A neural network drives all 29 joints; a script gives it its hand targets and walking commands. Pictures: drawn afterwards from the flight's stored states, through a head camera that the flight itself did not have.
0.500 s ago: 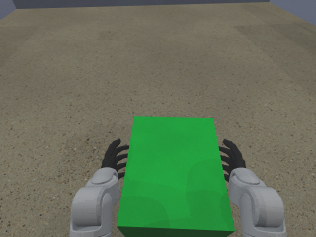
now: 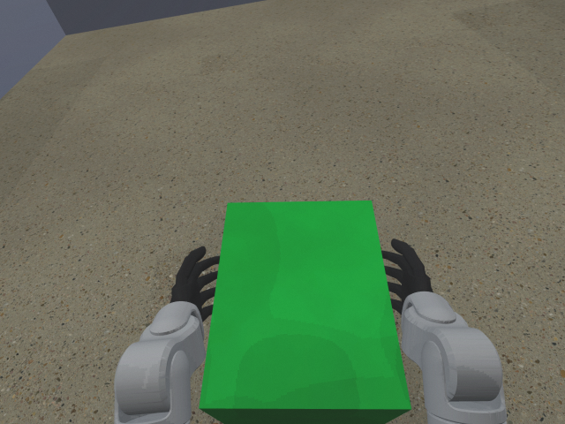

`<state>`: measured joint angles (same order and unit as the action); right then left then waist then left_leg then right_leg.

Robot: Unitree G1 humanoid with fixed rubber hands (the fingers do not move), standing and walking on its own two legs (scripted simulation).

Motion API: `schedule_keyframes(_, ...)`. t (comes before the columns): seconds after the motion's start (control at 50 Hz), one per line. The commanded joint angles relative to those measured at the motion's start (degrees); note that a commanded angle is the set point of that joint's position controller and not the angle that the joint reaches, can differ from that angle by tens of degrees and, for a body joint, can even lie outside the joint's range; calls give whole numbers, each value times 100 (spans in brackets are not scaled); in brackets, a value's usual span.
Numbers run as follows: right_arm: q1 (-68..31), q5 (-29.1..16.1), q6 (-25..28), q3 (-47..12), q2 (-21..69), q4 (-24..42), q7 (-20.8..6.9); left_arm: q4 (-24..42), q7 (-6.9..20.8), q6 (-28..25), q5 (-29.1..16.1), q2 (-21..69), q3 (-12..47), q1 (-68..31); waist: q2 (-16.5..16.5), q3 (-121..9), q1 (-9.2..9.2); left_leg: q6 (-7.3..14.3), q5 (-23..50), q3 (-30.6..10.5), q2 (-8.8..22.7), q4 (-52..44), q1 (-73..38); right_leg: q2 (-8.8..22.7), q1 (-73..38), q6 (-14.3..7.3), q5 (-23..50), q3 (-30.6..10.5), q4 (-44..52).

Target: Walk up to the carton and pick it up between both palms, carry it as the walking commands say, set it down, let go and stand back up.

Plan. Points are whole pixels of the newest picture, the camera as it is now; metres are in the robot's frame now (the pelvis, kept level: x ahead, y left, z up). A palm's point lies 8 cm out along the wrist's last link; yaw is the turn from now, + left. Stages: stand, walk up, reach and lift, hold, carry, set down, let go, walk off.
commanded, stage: carry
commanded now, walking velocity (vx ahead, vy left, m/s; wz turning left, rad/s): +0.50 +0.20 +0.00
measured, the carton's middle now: (300, 326) +0.26 +0.01 +0.02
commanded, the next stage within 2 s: none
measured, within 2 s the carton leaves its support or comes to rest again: neither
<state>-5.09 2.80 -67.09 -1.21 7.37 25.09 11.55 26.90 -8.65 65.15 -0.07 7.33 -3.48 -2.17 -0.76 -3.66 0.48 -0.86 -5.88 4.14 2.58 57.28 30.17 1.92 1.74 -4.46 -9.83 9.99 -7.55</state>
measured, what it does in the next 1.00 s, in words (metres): walks ahead: left foot, then right foot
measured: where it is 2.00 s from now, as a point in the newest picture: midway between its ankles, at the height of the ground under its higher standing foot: (216, 223)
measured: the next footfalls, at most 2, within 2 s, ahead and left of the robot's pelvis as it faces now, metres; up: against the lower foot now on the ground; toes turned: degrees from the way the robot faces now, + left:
left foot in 0.34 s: +0.29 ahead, +0.20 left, +0.00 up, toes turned +8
right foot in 0.84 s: +0.59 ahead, +0.12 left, +0.00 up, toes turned -12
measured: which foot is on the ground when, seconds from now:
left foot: up 0.00-0.32, down 0.34-0.86, up 0.88-1.00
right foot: down 0.00-0.36, up 0.38-0.82, down 0.84-1.00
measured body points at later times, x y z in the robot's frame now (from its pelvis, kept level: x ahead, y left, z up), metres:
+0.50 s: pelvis +0.23 +0.15 -0.02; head +0.24 +0.14 +0.43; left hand +0.50 +0.28 +0.05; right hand +0.48 -0.01 +0.04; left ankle +0.25 +0.20 -0.76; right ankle +0.12 +0.02 -0.67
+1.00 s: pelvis +0.55 +0.22 -0.02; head +0.56 +0.21 +0.43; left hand +0.80 +0.38 +0.05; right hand +0.83 +0.10 +0.05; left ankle +0.45 +0.33 -0.64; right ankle +0.55 +0.13 -0.76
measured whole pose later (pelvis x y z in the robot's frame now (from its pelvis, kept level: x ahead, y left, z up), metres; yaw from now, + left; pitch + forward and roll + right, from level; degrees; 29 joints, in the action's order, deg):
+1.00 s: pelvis +0.55 +0.22 -0.02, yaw +2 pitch +2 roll -1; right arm -3.8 2.4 -66.6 1.4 7.3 23.1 10.1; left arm 24.3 -10.3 66.6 1.4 7.4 -1.1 -3.2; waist -2.2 -2.7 2.7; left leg -1.0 -15.9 -0.2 2.7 74.7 28.5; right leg 1.4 13.6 -2.8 -14.2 14.9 -25.4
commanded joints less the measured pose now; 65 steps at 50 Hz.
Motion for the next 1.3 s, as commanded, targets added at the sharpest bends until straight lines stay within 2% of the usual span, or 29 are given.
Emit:
schedule_keyframes(0.0, -2050, -1427, 159, -3298, 5137, 630, -524, 457, 728, 19, -1313, 4491, 2871, -1883, 1072, -731, 44, -6, -7, 107, 47, -78, 1208, 1584, -1841, 598, 2782, -963, -264)
schedule_keyframes(0.2, -1948, -1463, 84, -3308, 5141, 798, -582, 656, 685, 45, -1337, 4584, 3016, -1879, 1121, -363, 117, 82, -186, 411, 80, -1673, 896, 1725, -1740, 1, 3187, -582, -627)
schedule_keyframes(0.28, -1748, -1451, 51, -3190, 5074, 794, -623, 827, 665, 85, -1343, 4561, 3204, -1942, 1309, -694, 19, 223, -394, 905, -437, -2716, -913, 1562, -1011, 163, 4579, -40, -1664)
schedule_keyframes(0.3, -1693, -1449, 43, -3155, 5067, 755, -640, 850, 660, 108, -1331, 4542, 3261, -1931, 1048, -1016, -69, 271, -89, 1132, -587, -3171, -1793, 1373, -784, 273, 4476, 207, -2522)
schedule_keyframes(0.32, -1712, -1460, 31, -3131, 5065, 685, -665, 846, 646, 136, -1267, 4485, 3298, -1962, 711, -1432, -141, 358, -177, 1146, -639, -3343, -2921, 1007, -195, 373, 3733, 331, -3465)
schedule_keyframes(0.34, -1805, -1439, 14, -3073, 4983, 597, -698, 828, 623, 169, -1187, 4422, 3331, -2123, -73, -1550, -296, 761, -1020, -460, 363, -3738, -3982, 636, 1425, 500, 1885, 247, -4930)
schedule_keyframes(0.36, -1498, -1412, 34, -2929, 4923, 347, -725, 816, 655, 200, -1276, 4661, 3403, -1988, -2020, -1792, -197, 1607, -628, -3130, 1769, -4415, -4692, -146, 3114, 678, -2051, 34, -6587)
schedule_keyframes(0.38, -1649, -1501, 53, -2966, 5096, 514, -770, 684, 676, 174, -1281, 4783, 3412, -2019, -1212, -1578, -200, 1664, 71, -2631, 1744, -4399, -4349, 184, 3303, 512, -2030, -725, -7145)
schedule_keyframes(0.42, -2098, -1591, 189, -3035, 5534, 570, -861, 592, 751, 58, -1334, 5201, 3515, -2356, -180, -1304, -137, 1295, 187, -1789, 1456, -4345, -3448, 643, 3171, 346, -1749, -1055, -6649)
schedule_keyframes(0.44, -2257, -1638, 254, -3121, 5701, 631, -904, 551, 780, -25, -1333, 5356, 3504, -2364, -35, -1272, -116, 1166, -43, -1479, 1364, -4453, -3155, 736, 3016, 342, -1596, -1032, -6218)
schedule_keyframes(0.5, -1964, -1539, 286, -3118, 5646, 410, -956, 342, 747, -118, -1166, 5348, 3423, -2157, -330, -1024, -105, 1003, -1070, -953, 1193, -4982, -2773, 594, 2825, 415, -995, -608, -5198)
schedule_keyframes(0.56, -1861, -1480, 260, -3028, 5363, 356, -966, 309, 680, -100, -1145, 5196, 3410, -2170, -376, -697, -130, 906, -497, -700, 1163, -5142, -3003, 578, 3238, 495, -468, -407, -4601)
schedule_keyframes(0.7, -1693, -1508, 149, -2915, 4906, 588, -904, 374, 501, 57, -1191, 5021, 3436, -2124, -555, -339, -194, 487, 3358, 117, 670, -4693, -3749, -5, 3339, 519, -16, 488, -3089)
schedule_keyframes(0.74, -1668, -1550, 138, -2895, 4819, 733, -879, 449, 454, 79, -1238, 5010, 3454, -2071, -696, -616, -135, 370, 5408, 401, 551, -4010, -3681, -454, 2475, 477, 13, 846, -2673)
schedule_keyframes(0.78, -1677, -1630, 152, -2919, 4742, 906, -874, 581, 422, 74, -1276, 4976, 3442, -2194, -838, -1063, -156, 280, 6427, 507, 512, -2962, -3722, -815, 1633, 416, -13, 1072, -2231)
schedule_keyframes(0.8, -1828, -1678, 163, -2943, 4695, 1008, -880, 616, 412, 67, -1286, 4956, 3404, -2158, -781, -1372, -21, 170, 6093, 664, 482, -2025, -3330, -661, 691, 314, 233, 933, -1732)
schedule_keyframes(0.82, -2132, -1730, 171, -2967, 4633, 1118, -892, 653, 404, 48, -1280, 5000, 3356, -2028, -786, -1847, 300, 59, 5247, 838, 438, -650, -2245, -70, -1018, 66, 457, 306, -1429)
schedule_keyframes(0.84, -2330, -1759, 154, -3047, 4683, 1177, -919, 616, 399, 11, -1168, 4979, 3266, -1882, -8, -1819, 420, -14, 1520, 442, 5, 965, -686, 1294, -2017, -484, 641, -1648, -1450)
schedule_keyframes(0.86, -1798, -1602, 79, -2957, 4627, 764, -926, 367, 375, 69, -1099, 4841, 3239, -1836, 1078, -2031, 212, -245, -1803, -560, -685, 2773, 659, 2772, -2100, -1530, 1673, -4382, -942)
schedule_keyframes(0.88, -1554, -1563, 73, -2912, 4680, 560, -910, 265, 406, 108, -1168, 4938, 3374, -1687, 481, -2214, 154, -163, -1788, -1375, -92, 3407, 1058, 2789, -2068, -1493, 1617, -3966, -951)
schedule_keyframes(0.94, -1991, -1454, 167, -2842, 5144, 430, -912, 287, 629, 65, -1368, 5366, 3452, -2369, -151, -997, -5, -67, -939, -1103, 531, 2122, 981, 2078, -321, -549, 236, -2095, -656)
schedule_keyframes(0.98, -1830, -1342, 243, -2784, 5307, 290, -884, 272, 728, 13, -1490, 5433, 3495, -2444, 148, -559, -53, 25, -825, -576, 518, 912, 659, 1786, 262, -239, 184, -1419, -440)
schedule_keyframes(1.08, -1749, -1388, 306, -3114, 5334, 579, -761, 484, 760, -105, -1440, 5087, 3325, -1988, 1191, -392, 7, 6, -36, 359, 132, -1526, 208, 1354, -103, 119, 2295, -117, -461)
schedule_keyframes(1.16, -1833, -1593, 231, -3338, 5192, 882, -756, 639, 714, -75, -1342, 4833, 3205, -1695, 1547, -607, 56, 105, 487, 643, -159, -2563, -335, 1389, -715, 381, 3371, 299, -951)
schedule_keyframes(1.2, -1758, -1639, 180, -3293, 5126, 865, -753, 756, 677, -27, -1315, 4710, 3252, -1739, 1549, -1073, -41, 214, 663, 916, -368, -3022, -1318, 1361, -720, 529, 3817, 498, -1907)
schedule_keyframes(1.22, -1680, -1639, 148, -3253, 5093, 794, -761, 780, 666, 18, -1266, 4655, 3288, -1792, 1246, -1438, -154, 269, 604, 1078, -562, -3221, -2231, 1158, -483, 614, 3489, 620, -2832)
schedule_keyframes(1.24, -1754, -1629, 118, -3225, 5054, 753, -782, 750, 642, 61, -1161, 4543, 3302, -1907, 751, -1730, -275, 280, 92, 875, -482, -3253, -3303, 954, 303, 658, 2486, 539, -3898)
schedule_keyframes(1.26, -1815, -1569, 87, -3139, 4885, 589, -801, 692, 623, 121, -1097, 4503, 3278, -1917, -801, -1851, -272, 696, -119, -1251, 945, -3673, -4225, 491, 2047, 807, -204, 479, -5427)
schedule_keyframes(1.28, -1663, -1592, 102, -3021, 4914, 499, -830, 621, 639, 145, -1213, 4734, 3357, -1808, -1933, -2086, -202, 1177, 53, -2827, 1669, -4215, -4827, 96, 3307, 820, -2251, -181, -6490)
